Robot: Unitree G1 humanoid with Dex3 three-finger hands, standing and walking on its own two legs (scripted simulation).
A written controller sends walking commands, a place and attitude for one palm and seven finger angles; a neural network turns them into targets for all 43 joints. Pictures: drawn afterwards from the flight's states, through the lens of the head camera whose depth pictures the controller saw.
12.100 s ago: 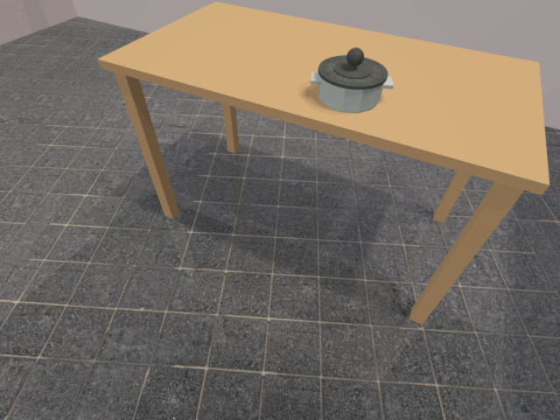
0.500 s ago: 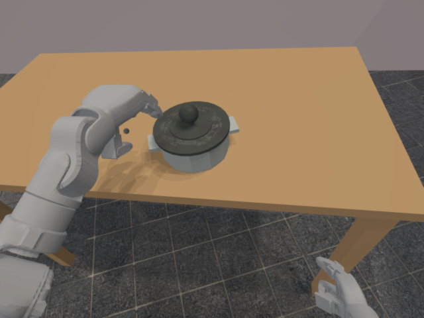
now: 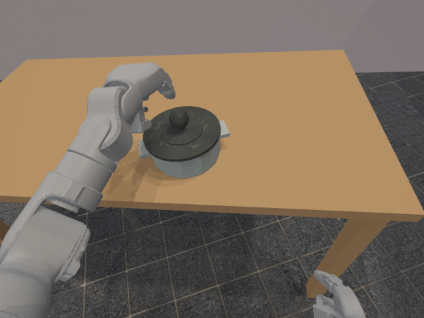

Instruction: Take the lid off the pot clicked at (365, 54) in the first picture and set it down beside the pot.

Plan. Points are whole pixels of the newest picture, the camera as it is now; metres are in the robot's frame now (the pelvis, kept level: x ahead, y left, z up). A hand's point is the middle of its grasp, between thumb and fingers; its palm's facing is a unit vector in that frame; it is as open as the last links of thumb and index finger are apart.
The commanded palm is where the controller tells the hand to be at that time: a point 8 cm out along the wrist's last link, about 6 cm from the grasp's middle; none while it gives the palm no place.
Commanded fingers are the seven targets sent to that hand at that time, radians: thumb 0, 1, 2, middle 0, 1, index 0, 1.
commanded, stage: move the open hand above the knob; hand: left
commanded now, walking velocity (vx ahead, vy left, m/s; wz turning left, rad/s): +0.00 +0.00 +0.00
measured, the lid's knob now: (178, 118) +0.50 +0.09 +0.11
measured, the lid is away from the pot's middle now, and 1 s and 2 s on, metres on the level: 0.00 0.00 0.00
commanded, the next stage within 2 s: lower the open fingers around the knob in 1.16 s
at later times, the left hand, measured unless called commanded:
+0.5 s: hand (176, 88) +0.47 +0.08 +0.21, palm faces -0.20 -0.04 -0.98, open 10.1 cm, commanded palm +0.46 +0.09 +0.26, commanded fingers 0.00 -0.36 1.56 -0.84 -0.08 -0.84 -0.08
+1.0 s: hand (173, 99) +0.46 +0.08 +0.20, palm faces -0.22 +0.00 -0.98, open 10.2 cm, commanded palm +0.45 +0.10 +0.26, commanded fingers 0.00 -0.36 1.56 -0.84 -0.08 -0.84 -0.08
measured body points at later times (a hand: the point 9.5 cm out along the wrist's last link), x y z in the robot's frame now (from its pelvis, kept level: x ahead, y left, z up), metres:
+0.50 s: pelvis +0.01 +0.00 +0.00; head +0.02 -0.04 +0.45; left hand +0.48 +0.08 +0.26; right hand +0.12 -0.25 -0.13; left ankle +0.01 +0.10 -0.74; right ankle -0.01 -0.11 -0.74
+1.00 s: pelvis +0.01 +0.01 +0.00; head +0.02 -0.03 +0.45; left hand +0.46 +0.08 +0.25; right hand +0.15 -0.24 -0.12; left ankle +0.01 +0.10 -0.74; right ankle -0.01 -0.11 -0.74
